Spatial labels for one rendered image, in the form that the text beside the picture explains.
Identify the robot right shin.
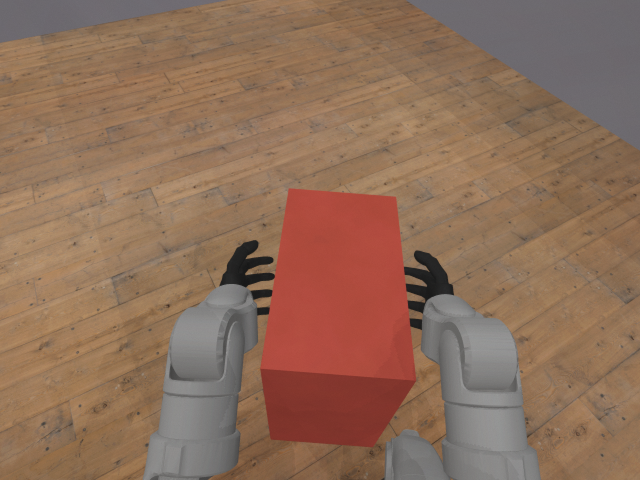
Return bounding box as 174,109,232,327
399,429,420,437

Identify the left robot hand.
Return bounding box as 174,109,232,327
219,240,275,316

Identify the carton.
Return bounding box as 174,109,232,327
260,188,416,447

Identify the left robot forearm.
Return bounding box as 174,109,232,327
142,284,258,480

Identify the right robot thigh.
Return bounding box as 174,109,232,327
384,435,451,480

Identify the right robot hand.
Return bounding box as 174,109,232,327
404,250,454,330

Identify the right robot forearm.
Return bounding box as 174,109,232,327
421,294,541,480

